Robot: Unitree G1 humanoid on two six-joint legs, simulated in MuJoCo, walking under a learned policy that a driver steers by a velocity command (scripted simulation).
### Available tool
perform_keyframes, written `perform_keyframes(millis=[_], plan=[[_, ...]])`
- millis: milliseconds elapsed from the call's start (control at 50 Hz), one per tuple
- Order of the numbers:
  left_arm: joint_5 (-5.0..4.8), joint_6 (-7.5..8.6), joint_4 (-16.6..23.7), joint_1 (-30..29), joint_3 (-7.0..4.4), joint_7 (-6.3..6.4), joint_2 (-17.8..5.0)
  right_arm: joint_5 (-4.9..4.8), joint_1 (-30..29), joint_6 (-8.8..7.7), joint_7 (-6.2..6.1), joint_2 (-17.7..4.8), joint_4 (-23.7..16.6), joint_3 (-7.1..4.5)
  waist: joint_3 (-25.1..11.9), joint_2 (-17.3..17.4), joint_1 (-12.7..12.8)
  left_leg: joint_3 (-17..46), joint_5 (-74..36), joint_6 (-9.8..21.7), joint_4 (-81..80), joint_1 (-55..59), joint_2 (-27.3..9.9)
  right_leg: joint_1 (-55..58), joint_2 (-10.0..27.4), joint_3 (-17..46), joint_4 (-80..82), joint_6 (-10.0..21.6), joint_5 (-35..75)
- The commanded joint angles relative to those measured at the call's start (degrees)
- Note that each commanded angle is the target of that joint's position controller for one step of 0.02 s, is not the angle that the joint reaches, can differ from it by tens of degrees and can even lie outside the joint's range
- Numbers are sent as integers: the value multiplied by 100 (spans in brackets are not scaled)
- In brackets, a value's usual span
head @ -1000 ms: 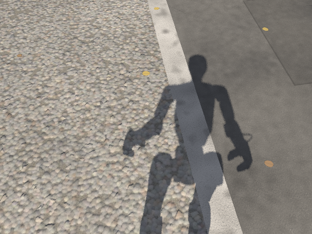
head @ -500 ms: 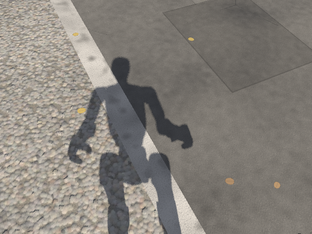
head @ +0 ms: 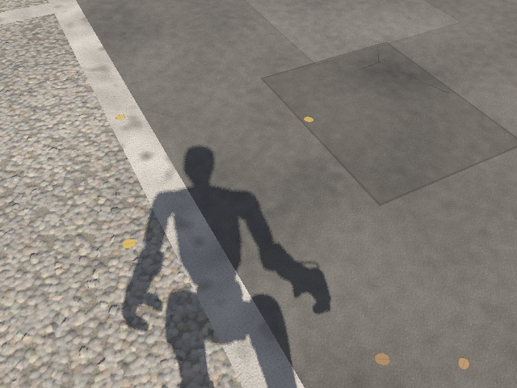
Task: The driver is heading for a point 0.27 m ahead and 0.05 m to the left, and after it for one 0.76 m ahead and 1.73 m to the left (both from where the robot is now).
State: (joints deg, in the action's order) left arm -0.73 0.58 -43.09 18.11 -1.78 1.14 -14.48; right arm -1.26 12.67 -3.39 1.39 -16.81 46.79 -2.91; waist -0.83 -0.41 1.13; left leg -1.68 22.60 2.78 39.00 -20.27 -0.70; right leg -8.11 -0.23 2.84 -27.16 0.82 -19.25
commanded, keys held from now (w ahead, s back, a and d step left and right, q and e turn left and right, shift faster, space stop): w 0.08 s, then w+q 0.92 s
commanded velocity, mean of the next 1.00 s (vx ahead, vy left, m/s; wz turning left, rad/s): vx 0.45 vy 0.00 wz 0.40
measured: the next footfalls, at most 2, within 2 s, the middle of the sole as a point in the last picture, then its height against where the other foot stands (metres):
right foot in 0.52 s outside the picture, level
left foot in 1.04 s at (166, 368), level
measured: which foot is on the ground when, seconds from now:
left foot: down 0.00-0.52, up 0.54-1.00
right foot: down 0.00-0.08, up 0.10-0.50, down 0.52-1.00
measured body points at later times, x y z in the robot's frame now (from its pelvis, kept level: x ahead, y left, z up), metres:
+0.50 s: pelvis +0.22 +0.02 -0.01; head +0.25 +0.03 +0.44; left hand +0.45 +0.27 -0.06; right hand +0.21 -0.27 -0.13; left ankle +0.05 +0.12 -0.74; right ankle +0.39 -0.09 -0.73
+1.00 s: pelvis +0.47 +0.09 -0.01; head +0.49 +0.12 +0.44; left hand +0.35 +0.37 -0.14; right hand +0.78 -0.01 -0.08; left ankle +0.55 +0.27 -0.72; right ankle +0.39 -0.09 -0.74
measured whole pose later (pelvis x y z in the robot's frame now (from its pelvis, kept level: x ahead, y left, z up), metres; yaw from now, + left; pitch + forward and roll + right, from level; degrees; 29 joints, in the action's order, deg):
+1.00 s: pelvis +0.47 +0.09 -0.01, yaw +28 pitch +2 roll -3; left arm -1.3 4.1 -48.1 18.1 -4.9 -0.2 -17.7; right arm -1.2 4.6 -1.0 3.0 -15.8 35.9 -2.6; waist 2.7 1.8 5.0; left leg -1.1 5.2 3.2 37.2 -34.7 -4.8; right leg 5.7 0.7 -14.2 -14.8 -2.8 -21.0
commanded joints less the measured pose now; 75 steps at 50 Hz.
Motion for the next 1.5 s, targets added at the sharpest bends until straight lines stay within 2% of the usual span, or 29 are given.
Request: perform_keyframes(millis=[20,60,80,100,140,180,320,400,480,520,540,560,580,620,680,760,880,980,1020,1040,1060,1080,1100,1120,1160,1240,1340,1420,1500], plan=[[-78,79,350,-413,-302,-35,-1059,-2,-187,-230,101,-311,-269,-69,360,-572,-216,-208,-1011,41,-945,410,67,-487,1155,1241,1205,941,-284],[-3,86,368,-470,-221,-68,-756,12,755,-192,65,-520,83,-176,23,-330,-606,17,-1141,25,-1107,1906,41,-1273,731,716,285,626,-9],[66,135,543,-580,-92,-82,-306,45,1314,-201,1,-1016,129,-277,-141,912,-769,1790,-492,485,-1899,2623,-1108,-2172,82,-10,-1589,174,-154],[-5,253,806,-589,-141,-26,-452,84,1678,-218,62,-1480,175,-368,-312,1998,-805,4119,462,1355,-2746,3022,-2035,-3244,-378,-25,-3080,-46,-1338],[-127,434,708,-639,-272,-61,-903,66,960,-265,40,-863,-38,-170,373,904,-520,3616,914,1283,-2799,2626,-1868,-3986,253,288,-3918,118,-658],[15,535,662,-785,-287,-87,-803,105,706,-238,12,-752,-142,-118,500,468,-411,2817,-250,1077,-2836,2360,-1471,-3957,492,174,-3553,134,197],[49,574,937,-1694,-173,-217,-352,40,1022,-75,-223,-814,-82,-141,461,511,-481,1482,-2257,911,-2958,1599,-803,-2897,185,-135,-1102,-375,1712],[-35,626,1116,-2269,-181,-295,-461,-35,1314,-19,-278,-867,-14,-196,567,597,-606,1682,-2016,847,-2785,1319,-925,-2304,29,-52,-355,-389,2272],[-50,682,1070,-1922,-313,-268,-805,-42,1164,41,-308,-949,-74,-297,412,753,-243,1986,-2630,622,-2199,1596,-1120,-1547,19,51,-49,-109,1811],[6,689,771,-536,-505,-166,-1161,47,996,72,-273,-743,-225,-234,-623,627,475,1658,-3316,303,-418,1084,-548,559,262,131,-11,289,1585],[68,634,672,437,-572,-105,-1539,229,1109,71,-267,-269,-414,-82,-1685,-304,714,1240,-1508,115,1390,123,-12,2195,1414,1401,-134,591,864],[164,593,567,399,-565,-198,-1704,-62,1980,-3,-247,114,-569,23,-2173,-2367,115,1077,1262,-88,3009,-1680,520,3217,2492,4271,923,1370,-718],[109,591,661,81,-414,-206,-997,-181,1639,4,-260,-592,-399,-125,-1356,-1349,251,1260,847,-113,3592,-2190,69,2549,2285,4060,1241,1177,-1540],[74,571,596,-471,-320,-194,-696,-91,824,41,-260,-722,-524,-193,-271,-301,133,937,-152,-150,3398,-2019,-373,1086,1829,2220,1306,915,-18],[149,629,413,-746,-311,-187,-541,-66,734,142,-180,-448,-616,-201,26,-577,-135,862,-580,-201,2934,-1529,-692,160,1448,1010,1717,938,1017],[92,698,185,-691,-414,-162,-809,0,251,233,-149,-289,-914,-144,330,-299,-135,834,-1093,-334,2189,-1981,-806,48,1594,311,2072,1138,1571],[41,569,-20,-438,-485,-112,-1124,-2,-730,126,73,-209,-1235,-53,523,-119,221,317,-2415,-234,391,-1736,-636,408,1451,-827,2028,903,2118],[-105,373,-177,-198,-576,-103,-1429,7,-1089,167,185,-412,-1588,-130,493,-267,161,-135,-1531,154,-239,-1445,-283,1237,1663,-1227,1271,640,3655],[-169,278,-145,-299,-599,-77,-1547,15,-122,219,156,-756,-1417,-342,-152,-354,-470,-492,-1239,460,-464,-14,245,1126,1509,-1519,-315,453,5380],[-128,272,-110,-244,-520,-51,-1372,-12,926,267,72,-1132,-1126,-556,-698,-168,-966,-338,-1475,689,-653,1612,416,294,1282,-1638,-1733,234,4991],[152,337,162,191,-288,-80,-703,-58,1304,289,-40,-1851,-1055,-720,-1199,1298,-683,2201,-1212,1473,-794,3705,-1053,-2117,613,-1603,-3954,-147,925],[128,543,331,50,-170,-136,-591,-44,1236,175,7,-1815,-1315,-631,-2207,1391,-606,5045,108,2253,-1969,4467,-1887,-3340,-217,-201,-5139,-236,-1597],[-122,670,461,-674,-309,-193,-1136,20,1145,76,66,-1326,-1280,-480,-1657,678,-876,4512,144,1855,-2318,4141,-1796,-3927,113,264,-5301,-102,-1124],[-177,742,550,-879,-279,-197,-1091,40,917,15,66,-1153,-1243,-423,-955,549,-711,3749,-221,1652,-2313,3372,-1593,-3996,331,188,-4921,10,-606],[64,720,416,-731,-310,-118,-1082,78,212,-6,27,-806,-1355,-303,-348,236,-198,2651,-1491,1374,-2364,1875,-1141,-3216,720,222,-3991,-46,59],[173,509,387,-704,-279,-120,-869,94,128,-50,-91,-851,-1344,-306,-163,282,-7,1965,-2639,1424,-2638,918,-822,-2716,648,65,-3192,-367,665],[126,525,658,-1809,-148,-172,-598,27,541,2,-228,-970,-1104,-346,145,467,-398,1589,-1996,1046,-2579,621,-445,-2426,262,24,-1049,-520,2314],[36,614,800,-2219,-187,-273,-757,-27,860,49,-250,-976,-910,-365,214,545,-528,2064,-1545,932,-2246,911,-641,-2112,94,175,-305,-401,2456],[22,703,681,-1642,-328,-286,-996,-11,757,136,-277,-892,-888,-368,88,829,-165,2561,-1872,729,-1502,1284,-736,-1349,35,130,50,-74,1603]])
